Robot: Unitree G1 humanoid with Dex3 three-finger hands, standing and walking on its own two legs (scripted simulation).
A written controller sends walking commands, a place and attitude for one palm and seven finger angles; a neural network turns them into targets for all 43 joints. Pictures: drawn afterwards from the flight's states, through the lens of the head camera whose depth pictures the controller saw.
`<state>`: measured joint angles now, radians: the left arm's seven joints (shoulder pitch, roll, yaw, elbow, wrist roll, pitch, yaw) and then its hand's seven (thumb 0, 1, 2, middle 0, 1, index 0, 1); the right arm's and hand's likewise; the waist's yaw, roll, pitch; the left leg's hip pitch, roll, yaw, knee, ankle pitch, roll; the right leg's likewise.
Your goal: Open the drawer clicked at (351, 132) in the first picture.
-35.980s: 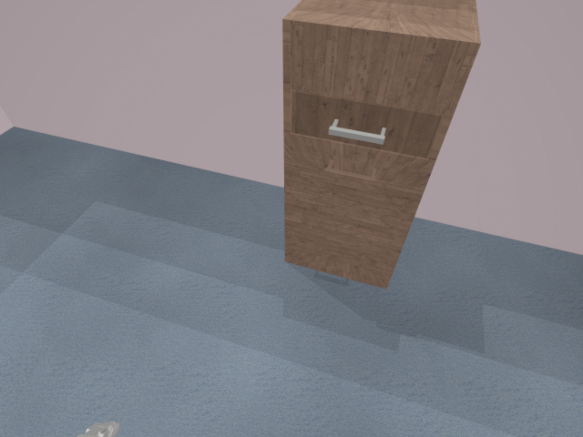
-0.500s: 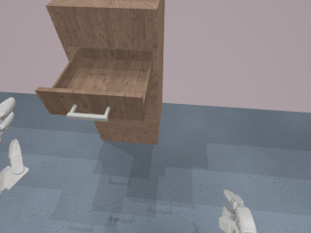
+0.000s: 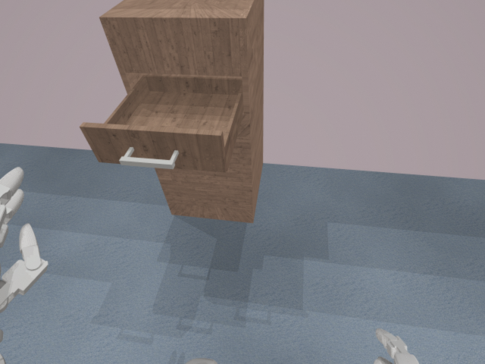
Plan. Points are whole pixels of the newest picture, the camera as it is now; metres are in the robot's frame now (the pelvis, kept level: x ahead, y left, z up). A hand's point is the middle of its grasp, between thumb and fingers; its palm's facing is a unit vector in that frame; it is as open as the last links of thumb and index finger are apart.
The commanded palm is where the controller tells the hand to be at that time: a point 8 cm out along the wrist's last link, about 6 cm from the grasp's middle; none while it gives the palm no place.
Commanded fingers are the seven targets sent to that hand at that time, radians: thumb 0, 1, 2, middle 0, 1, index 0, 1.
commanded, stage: stop stepping back and stand still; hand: left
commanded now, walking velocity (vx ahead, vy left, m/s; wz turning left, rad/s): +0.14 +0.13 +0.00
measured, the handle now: (149, 157) +0.61 +0.29 -0.04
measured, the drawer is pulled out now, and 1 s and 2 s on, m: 0.30 0.30 0.30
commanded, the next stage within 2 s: let the arm hang, fingers relaxed in 0.18 s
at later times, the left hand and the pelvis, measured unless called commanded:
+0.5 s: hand out of the picture +0.13 +0.21 -0.10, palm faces +0.08 -0.94 -0.33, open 7.4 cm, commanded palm none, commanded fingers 0.00 0.90 0.90 -0.20 -0.30 -0.20 -0.30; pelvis +0.00 +0.00 +0.00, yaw +3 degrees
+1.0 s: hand out of the picture -0.01 +0.20 -0.15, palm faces +0.05 -0.97 -0.23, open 7.4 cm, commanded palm none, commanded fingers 0.00 0.90 0.90 -0.20 -0.30 -0.20 -0.30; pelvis +0.01 +0.02 +0.02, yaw +1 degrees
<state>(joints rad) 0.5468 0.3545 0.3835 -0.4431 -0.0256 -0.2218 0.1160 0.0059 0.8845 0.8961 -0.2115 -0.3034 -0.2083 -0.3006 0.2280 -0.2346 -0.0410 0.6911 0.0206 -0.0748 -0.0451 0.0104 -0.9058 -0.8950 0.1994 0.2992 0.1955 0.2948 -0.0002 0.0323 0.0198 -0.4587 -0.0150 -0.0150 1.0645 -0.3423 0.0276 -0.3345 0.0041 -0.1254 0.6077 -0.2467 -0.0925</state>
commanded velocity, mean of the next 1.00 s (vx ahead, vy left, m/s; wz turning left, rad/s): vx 0.01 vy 0.02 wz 0.00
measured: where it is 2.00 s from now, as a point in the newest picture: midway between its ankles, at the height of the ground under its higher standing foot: outside the picture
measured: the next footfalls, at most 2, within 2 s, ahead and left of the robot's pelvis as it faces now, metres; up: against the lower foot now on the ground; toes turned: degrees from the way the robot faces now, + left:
left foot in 0.24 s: +0.05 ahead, +0.14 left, +0.00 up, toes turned +2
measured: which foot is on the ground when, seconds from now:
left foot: up 0.00-0.22, down 0.24-1.00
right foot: down 0.00-1.00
